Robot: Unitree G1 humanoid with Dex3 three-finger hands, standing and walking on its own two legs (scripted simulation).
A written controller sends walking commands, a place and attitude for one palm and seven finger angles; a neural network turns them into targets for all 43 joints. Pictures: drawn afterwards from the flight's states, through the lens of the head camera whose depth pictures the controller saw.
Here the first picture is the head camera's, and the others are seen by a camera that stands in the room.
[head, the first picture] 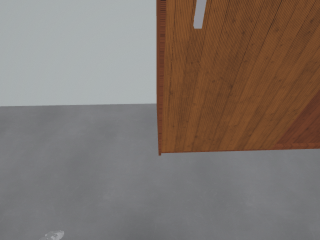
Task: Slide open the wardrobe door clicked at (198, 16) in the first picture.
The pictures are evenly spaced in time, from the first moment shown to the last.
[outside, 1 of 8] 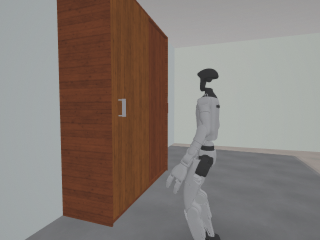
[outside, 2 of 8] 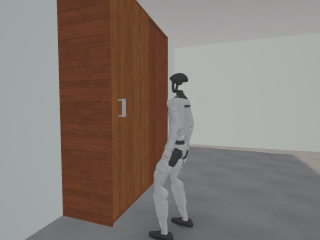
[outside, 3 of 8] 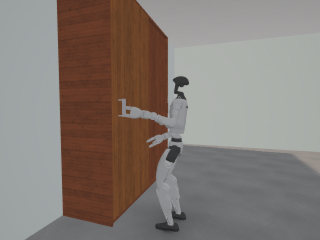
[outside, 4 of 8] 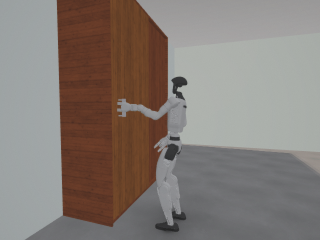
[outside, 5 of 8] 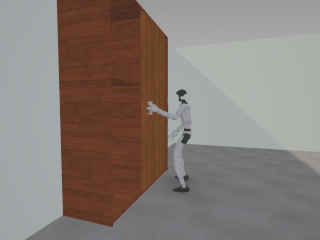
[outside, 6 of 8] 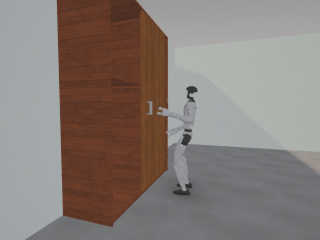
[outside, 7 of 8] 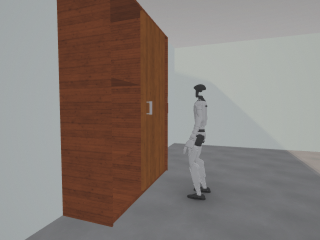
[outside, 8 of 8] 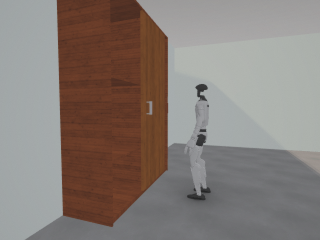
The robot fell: no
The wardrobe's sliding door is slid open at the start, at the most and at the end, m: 0.00 0.64 0.64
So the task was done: yes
